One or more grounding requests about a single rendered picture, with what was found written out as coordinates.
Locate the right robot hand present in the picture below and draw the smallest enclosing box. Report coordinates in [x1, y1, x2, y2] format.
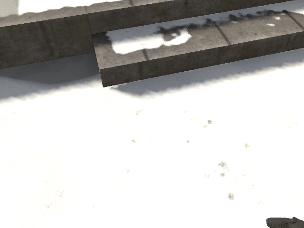
[266, 217, 304, 228]

